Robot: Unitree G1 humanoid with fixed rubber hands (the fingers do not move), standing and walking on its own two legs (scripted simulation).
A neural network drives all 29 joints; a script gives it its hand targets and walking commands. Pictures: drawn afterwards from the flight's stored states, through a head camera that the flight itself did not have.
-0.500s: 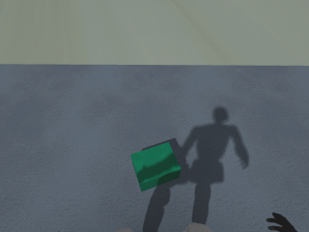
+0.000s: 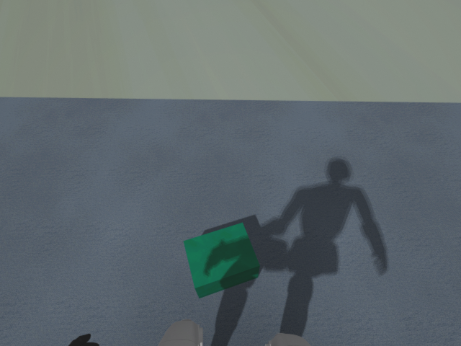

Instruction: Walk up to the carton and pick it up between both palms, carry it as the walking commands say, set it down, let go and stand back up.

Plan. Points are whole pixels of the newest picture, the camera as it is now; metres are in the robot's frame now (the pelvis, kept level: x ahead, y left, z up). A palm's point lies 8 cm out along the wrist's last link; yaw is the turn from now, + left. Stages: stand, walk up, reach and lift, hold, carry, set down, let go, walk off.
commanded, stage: walk up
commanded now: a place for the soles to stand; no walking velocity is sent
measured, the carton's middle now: (221, 259) +0.50 +0.07 -0.67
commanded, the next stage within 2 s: none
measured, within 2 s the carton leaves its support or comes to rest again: neither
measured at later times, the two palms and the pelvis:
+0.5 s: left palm (91, 341) +0.15 +0.28 -0.11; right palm out of the picture +0.08 -0.41 -0.09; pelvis +0.07 -0.06 -0.02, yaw +4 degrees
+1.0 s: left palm out of the picture +0.12 +0.22 -0.12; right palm out of the picture +0.18 -0.44 -0.10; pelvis +0.08 -0.10 -0.02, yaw +9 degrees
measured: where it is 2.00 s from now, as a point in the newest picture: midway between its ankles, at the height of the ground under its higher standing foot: outside the picture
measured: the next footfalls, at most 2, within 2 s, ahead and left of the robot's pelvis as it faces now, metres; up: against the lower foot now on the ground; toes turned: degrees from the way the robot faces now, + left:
left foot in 0.16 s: +0.14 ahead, +0.14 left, +0.00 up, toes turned +6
right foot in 0.46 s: +0.17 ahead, -0.18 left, +0.00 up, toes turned +15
